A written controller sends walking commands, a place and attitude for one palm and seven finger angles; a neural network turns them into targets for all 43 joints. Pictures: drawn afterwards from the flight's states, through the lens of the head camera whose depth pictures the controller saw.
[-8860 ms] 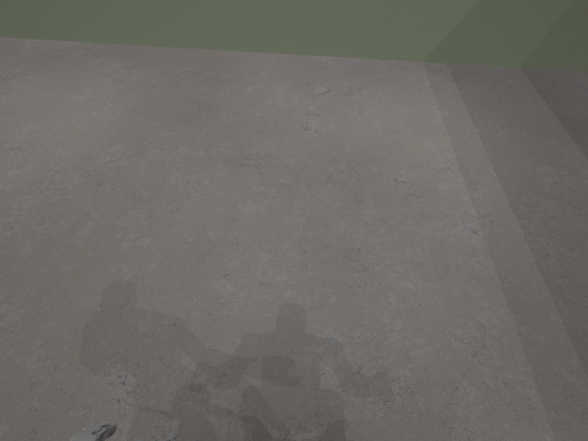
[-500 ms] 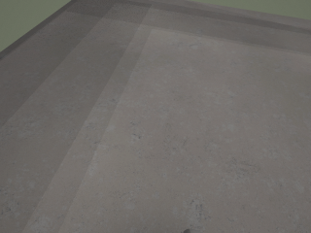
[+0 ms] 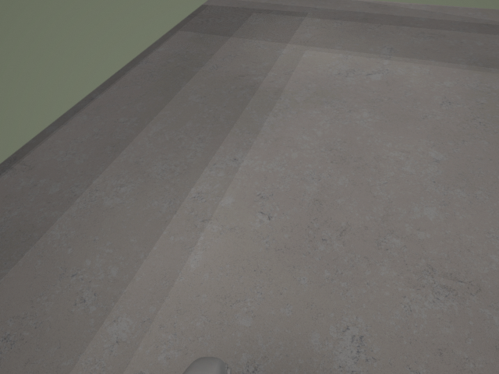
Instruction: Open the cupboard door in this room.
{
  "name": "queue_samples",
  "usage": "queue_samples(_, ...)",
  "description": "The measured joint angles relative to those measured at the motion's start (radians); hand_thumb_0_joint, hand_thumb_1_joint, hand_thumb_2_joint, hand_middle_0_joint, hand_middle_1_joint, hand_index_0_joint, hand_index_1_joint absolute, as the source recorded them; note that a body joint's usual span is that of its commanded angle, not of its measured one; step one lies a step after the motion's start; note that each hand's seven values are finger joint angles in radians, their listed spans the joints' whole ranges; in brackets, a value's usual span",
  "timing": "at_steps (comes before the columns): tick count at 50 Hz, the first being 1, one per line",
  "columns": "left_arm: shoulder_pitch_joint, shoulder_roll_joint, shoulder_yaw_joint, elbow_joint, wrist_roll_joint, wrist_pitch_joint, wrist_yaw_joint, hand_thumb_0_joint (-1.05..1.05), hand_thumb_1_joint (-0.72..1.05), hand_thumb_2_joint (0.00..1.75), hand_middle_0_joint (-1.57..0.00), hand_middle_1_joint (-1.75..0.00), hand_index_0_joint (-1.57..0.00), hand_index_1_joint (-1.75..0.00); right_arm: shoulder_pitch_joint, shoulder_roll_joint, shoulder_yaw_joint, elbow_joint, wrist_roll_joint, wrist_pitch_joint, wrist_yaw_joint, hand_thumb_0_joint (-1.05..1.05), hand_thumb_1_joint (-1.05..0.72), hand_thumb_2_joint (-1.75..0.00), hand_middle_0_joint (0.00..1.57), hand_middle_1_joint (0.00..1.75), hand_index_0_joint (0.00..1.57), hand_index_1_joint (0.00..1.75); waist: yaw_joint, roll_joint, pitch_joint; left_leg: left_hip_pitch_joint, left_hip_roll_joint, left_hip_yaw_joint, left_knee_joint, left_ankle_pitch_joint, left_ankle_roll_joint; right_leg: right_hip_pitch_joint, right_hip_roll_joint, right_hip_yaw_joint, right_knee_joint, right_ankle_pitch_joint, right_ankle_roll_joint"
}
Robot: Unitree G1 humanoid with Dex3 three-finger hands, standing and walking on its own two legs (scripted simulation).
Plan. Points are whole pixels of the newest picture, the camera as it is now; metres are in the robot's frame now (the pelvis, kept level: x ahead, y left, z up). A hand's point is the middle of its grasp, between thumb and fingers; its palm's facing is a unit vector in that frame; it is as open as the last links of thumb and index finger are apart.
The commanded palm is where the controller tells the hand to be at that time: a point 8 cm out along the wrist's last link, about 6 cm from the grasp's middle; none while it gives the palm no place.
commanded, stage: turn or walk to find it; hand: left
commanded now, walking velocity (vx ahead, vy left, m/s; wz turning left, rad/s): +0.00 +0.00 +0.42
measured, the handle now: out of the picture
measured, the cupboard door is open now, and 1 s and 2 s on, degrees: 0 0 0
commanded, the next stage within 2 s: stand and wait in 1.66 s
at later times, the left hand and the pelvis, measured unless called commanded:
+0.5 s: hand out of the picture -0.02 +0.27 -0.17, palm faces +0.24 -0.94 -0.25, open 7.4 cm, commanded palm none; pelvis -0.03 +0.05 +0.00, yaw +11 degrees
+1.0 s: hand out of the picture -0.08 +0.20 -0.16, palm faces +0.43 -0.87 -0.25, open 7.4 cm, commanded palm none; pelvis -0.05 +0.00 +0.00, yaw +25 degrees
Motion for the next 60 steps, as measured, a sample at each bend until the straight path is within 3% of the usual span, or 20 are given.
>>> queue_samples(3,0.011,0.002,0.001,0.01,0.004,-0.002,-0.001,0.01,0.91,0.9,-0.2,-0.3,-0.21,-0.3,-0.001,0.001,0.003,0.01,0.002,0.003,0.0,0.01,-0.91,-0.9,0.19,0.3,0.2,0.3,0.008,-0.018,0.006,0.039,0.027,0.016,-0.057,-0.024,-0.014,0.0,-0.02,-0.024,-0.004,0.003,0.003)
queue_samples(9,0.029,0.029,0.01,0.028,0.012,-0.004,-0.007,0.01,0.9,0.9,-0.2,-0.3,-0.21,-0.3,-0.046,0.011,0.02,0.013,0.012,-0.005,-0.004,0.01,-0.91,-0.9,0.19,0.3,0.2,0.3,0.04,-0.058,0.025,0.165,0.042,0.066,-0.336,-0.091,-0.01,-0.032,-0.065,-0.064,0.037,-0.005,0.026)
queue_samples(12,0.044,0.054,0.021,0.039,0.005,0.007,-0.008,0.01,0.9,0.9,-0.21,-0.3,-0.21,-0.3,-0.067,0.013,0.029,-0.009,0.014,-0.03,-0.005,0.01,-0.91,-0.9,0.19,0.3,0.2,0.3,0.044,-0.069,0.021,0.253,0.038,0.091,-0.559,0.04,0.01,-0.072,-0.09,-0.086,0.112,-0.034,0.052)
queue_samples(14,0.045,0.082,0.031,0.051,0.0,0.028,-0.006,0.01,0.91,0.9,-0.2,-0.3,-0.21,-0.3,-0.089,0.032,0.032,-0.019,0.01,-0.045,-0.005,0.01,-0.91,-0.9,0.19,0.3,0.2,0.3,0.053,-0.104,0.028,0.242,0.015,0.099,-0.542,0.047,0.048,-0.129,-0.096,-0.032,0.242,-0.154,0.071)
queue_samples(16,0.043,0.099,0.038,0.069,0.0,0.051,-0.003,0.01,0.91,0.9,-0.2,-0.3,-0.2,-0.3,-0.096,0.047,0.04,-0.029,0.007,-0.056,-0.011,0.01,-0.91,-0.9,0.19,0.3,0.2,0.3,0.054,-0.108,0.023,0.245,0.012,0.094,-0.546,0.038,0.07,-0.185,-0.064,0.024,0.395,-0.223,0.079)
queue_samples(19,0.031,0.11,0.043,0.078,-0.002,0.054,-0.009,0.01,0.91,0.9,-0.2,-0.3,-0.2,-0.3,-0.099,0.06,0.052,-0.034,0.005,-0.061,-0.021,0.01,-0.91,-0.9,0.2,0.3,0.2,0.3,0.053,-0.097,0.014,0.266,0.006,0.072,-0.606,0.073,0.078,-0.232,-0.034,0.063,0.525,-0.185,0.088)
queue_samples(23,0.014,0.107,0.039,0.061,-0.004,0.044,-0.012,0.01,0.91,0.9,-0.2,-0.3,-0.2,-0.3,-0.096,0.067,0.059,-0.033,0.007,-0.063,-0.022,0.01,-0.91,-0.9,0.2,0.3,0.2,0.3,0.052,-0.078,0.004,0.284,-0.007,0.045,-0.669,0.119,0.084,-0.234,-0.017,0.087,0.521,-0.156,0.102)
queue_samples(31,-0.041,0.071,0.025,0.016,-0.01,0.032,-0.008,0.01,0.91,0.9,-0.2,-0.3,-0.2,-0.3,-0.07,0.059,0.047,-0.033,0.0,-0.048,-0.017,0.01,-0.91,-0.9,0.2,0.3,0.2,0.3,0.019,-0.039,-0.003,0.251,-0.033,-0.017,-0.668,0.146,0.068,-0.14,0.017,0.108,0.288,-0.17,0.096)
queue_samples(34,-0.047,0.057,0.015,-0.006,-0.012,0.012,-0.008,0.01,0.91,0.9,-0.2,-0.3,-0.2,-0.3,-0.049,0.048,0.038,-0.031,0.004,-0.039,-0.015,0.01,-0.91,-0.9,0.2,0.3,0.2,0.3,0.013,-0.029,-0.011,0.212,-0.048,-0.041,-0.62,0.134,0.047,-0.052,0.029,0.097,0.08,-0.06,0.086)
queue_samples(38,-0.037,0.022,0.003,-0.021,-0.002,-0.009,-0.004,0.01,0.91,0.9,-0.2,-0.3,-0.2,-0.3,-0.034,0.021,0.017,-0.018,0.006,-0.014,-0.012,0.01,-0.91,-0.9,0.2,0.3,0.2,0.3,0.01,0.008,-0.003,0.094,-0.051,-0.047,-0.314,-0.071,0.036,-0.043,0.028,0.043,0.071,-0.042,-0.001)
queue_samples(41,-0.015,0.007,-0.001,-0.017,-0.002,-0.007,-0.002,0.01,0.91,0.9,-0.2,-0.3,-0.2,-0.3,-0.03,0.005,0.007,-0.008,0.002,-0.004,-0.004,0.01,-0.91,-0.9,0.2,0.3,0.2,0.3,0.011,0.006,0.003,0.024,-0.034,-0.019,-0.076,-0.047,0.02,-0.016,0.014,0.019,0.031,-0.024,-0.012)
queue_samples(44,0.003,0.0,-0.003,-0.003,-0.001,-0.008,-0.001,0.01,0.91,0.9,-0.2,-0.3,-0.21,-0.3,-0.024,-0.004,0.004,-0.001,0.002,-0.003,-0.001,0.01,-0.91,-0.9,0.2,0.3,0.2,0.3,0.009,0.0,0.009,0.01,-0.001,-0.005,0.002,-0.011,-0.001,0.001,0.001,-0.009,0.002,-0.009,-0.011)
queue_samples(48,0.024,0.001,-0.002,0.014,0.005,-0.01,-0.002,0.01,0.91,0.9,-0.2,-0.3,-0.21,-0.3,-0.028,-0.005,0.007,0.012,0.003,0.003,-0.002,0.01,-0.91,-0.9,0.19,0.3,0.2,0.3,0.018,-0.02,0.016,0.053,0.031,0.013,-0.069,-0.039,-0.018,0.003,-0.022,-0.039,-0.005,-0.004,-0.007)
queue_samples(54,0.046,0.032,0.009,0.04,0.012,-0.005,-0.006,0.01,0.91,0.9,-0.2,-0.3,-0.21,-0.3,-0.074,0.008,0.025,0.011,0.014,-0.007,-0.005,0.01,-0.92,-0.9,0.19,0.3,0.2,0.3,0.049,-0.056,0.032,0.167,0.039,0.066,-0.338,-0.092,-0.01,-0.024,-0.061,-0.077,0.033,-0.011,0.016)
queue_samples(57,0.061,0.057,0.02,0.053,0.005,0.005,-0.007,0.01,0.9,0.9,-0.2,-0.3,-0.21,-0.3,-0.093,0.012,0.035,-0.01,0.016,-0.03,-0.005,0.01,-0.91,-0.9,0.19,0.3,0.2,0.3,0.054,-0.065,0.025,0.256,0.036,0.097,-0.558,0.032,0.007,-0.055,-0.081,-0.101,0.101,-0.038,0.041)
queue_samples(60,0.061,0.095,0.034,0.07,0.0,0.037,-0.003,0.01,0.91,0.9,-0.2,-0.3,-0.21,-0.3,-0.115,0.039,0.043,-0.025,0.01,-0.05,-0.005,0.01,-0.91,-0.9,0.19,0.3,0.2,0.3,0.067,-0.108,0.03,0.249,0.01,0.108,-0.542,0.043,0.063,-0.135,-0.082,-0.016,0.294,-0.195,0.068)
